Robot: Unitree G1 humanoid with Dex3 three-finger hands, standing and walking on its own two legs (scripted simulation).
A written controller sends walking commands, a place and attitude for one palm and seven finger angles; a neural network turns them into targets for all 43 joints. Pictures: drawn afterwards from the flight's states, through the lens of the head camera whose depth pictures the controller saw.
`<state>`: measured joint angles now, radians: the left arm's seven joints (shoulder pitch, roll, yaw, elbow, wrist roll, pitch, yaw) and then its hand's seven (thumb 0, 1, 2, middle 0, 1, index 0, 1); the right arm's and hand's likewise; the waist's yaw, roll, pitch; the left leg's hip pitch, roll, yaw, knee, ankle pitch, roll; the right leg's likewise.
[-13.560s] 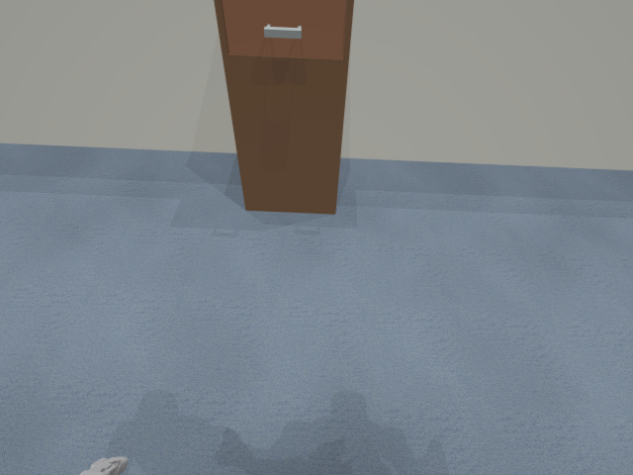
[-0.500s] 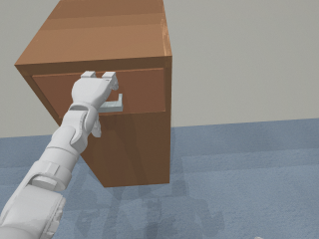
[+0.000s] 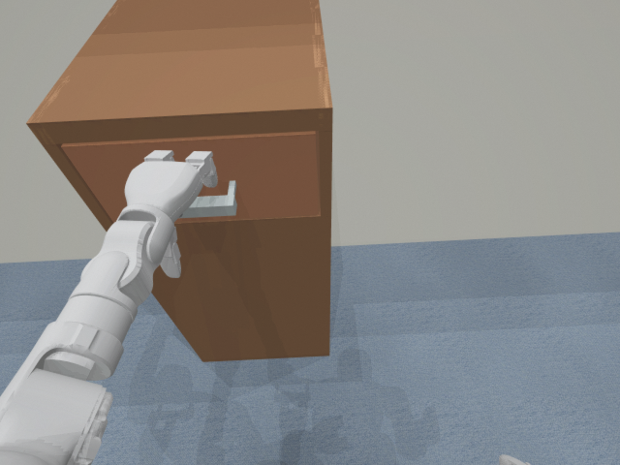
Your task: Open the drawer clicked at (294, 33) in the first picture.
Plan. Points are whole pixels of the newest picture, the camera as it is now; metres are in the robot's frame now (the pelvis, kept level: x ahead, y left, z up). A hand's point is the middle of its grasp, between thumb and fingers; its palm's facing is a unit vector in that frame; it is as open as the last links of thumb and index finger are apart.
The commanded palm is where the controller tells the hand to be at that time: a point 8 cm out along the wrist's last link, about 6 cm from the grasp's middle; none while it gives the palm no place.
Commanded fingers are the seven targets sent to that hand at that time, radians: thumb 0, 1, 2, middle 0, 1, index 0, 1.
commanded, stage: move the hooked fingers above the handle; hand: left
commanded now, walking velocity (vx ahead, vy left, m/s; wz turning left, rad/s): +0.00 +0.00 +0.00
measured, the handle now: (201, 197) +0.49 +0.21 +0.04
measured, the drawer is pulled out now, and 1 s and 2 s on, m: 0.00 0.00 0.00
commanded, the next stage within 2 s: lower the fingers behind the handle in 2.00 s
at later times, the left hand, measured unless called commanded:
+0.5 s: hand (166, 216) +0.42 +0.23 +0.09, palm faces -0.07 -0.01 -1.00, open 13.8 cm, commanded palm +0.41 +0.22 +0.16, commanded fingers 0.00 -0.50 0.30 -0.30 -1.20 -0.30 -1.20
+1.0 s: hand (181, 192) +0.44 +0.21 +0.11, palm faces -0.04 +0.00 -1.00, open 13.7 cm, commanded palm +0.41 +0.22 +0.16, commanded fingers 0.00 -0.50 0.30 -0.30 -1.20 -0.30 -1.20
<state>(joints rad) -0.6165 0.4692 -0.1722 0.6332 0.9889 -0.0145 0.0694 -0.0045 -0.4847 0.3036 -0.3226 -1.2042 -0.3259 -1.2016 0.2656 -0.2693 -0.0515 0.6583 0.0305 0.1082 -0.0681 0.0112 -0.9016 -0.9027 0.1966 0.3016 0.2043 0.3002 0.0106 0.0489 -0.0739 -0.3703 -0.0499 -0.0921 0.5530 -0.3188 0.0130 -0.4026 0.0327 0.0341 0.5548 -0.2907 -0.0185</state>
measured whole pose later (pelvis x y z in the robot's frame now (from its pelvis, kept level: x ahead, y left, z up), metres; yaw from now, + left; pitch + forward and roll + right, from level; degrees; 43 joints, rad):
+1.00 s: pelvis -0.01 +0.00 +0.00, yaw -2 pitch +8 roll +1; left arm -0.75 0.44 -0.13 0.84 1.02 0.10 0.08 0.00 -0.49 0.30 -0.35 -1.23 -0.33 -1.25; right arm 0.26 -0.24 0.00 0.65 0.04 0.15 -0.06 0.01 -0.90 -0.90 0.20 0.30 0.21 0.30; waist -0.02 0.05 -0.11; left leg -0.37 -0.05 -0.05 0.53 -0.30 0.02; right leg -0.43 0.03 0.08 0.56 -0.27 -0.01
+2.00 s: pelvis +0.00 +0.01 +0.00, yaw -1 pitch +9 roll +0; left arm -0.77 0.40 -0.16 0.80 1.00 0.16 0.13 0.00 -0.49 0.30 -0.37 -1.25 -0.36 -1.26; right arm 0.24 -0.25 -0.01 0.69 0.03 0.15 -0.04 0.01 -0.90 -0.90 0.20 0.30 0.20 0.30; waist -0.01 0.06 -0.12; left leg -0.38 -0.05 -0.06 0.54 -0.31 0.02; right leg -0.43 0.03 0.06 0.56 -0.28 -0.01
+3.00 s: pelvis +0.00 +0.01 -0.01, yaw -1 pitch +14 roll +0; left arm -0.66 0.38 -0.11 0.85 1.05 0.07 0.33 0.00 -0.48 0.30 -0.33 -1.22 -0.32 -1.21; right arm 0.28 -0.25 -0.07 0.71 0.01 0.09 -0.02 0.01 -0.90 -0.90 0.20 0.30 0.20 0.30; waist -0.03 0.05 -0.14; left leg -0.55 -0.05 -0.06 0.68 -0.38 0.02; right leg -0.58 0.04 0.05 0.66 -0.33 -0.01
